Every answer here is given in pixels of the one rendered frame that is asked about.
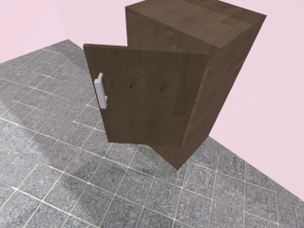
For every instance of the handle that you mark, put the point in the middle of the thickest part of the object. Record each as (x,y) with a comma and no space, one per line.
(100,91)

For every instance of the cupboard door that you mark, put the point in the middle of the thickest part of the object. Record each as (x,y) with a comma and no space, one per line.
(150,91)

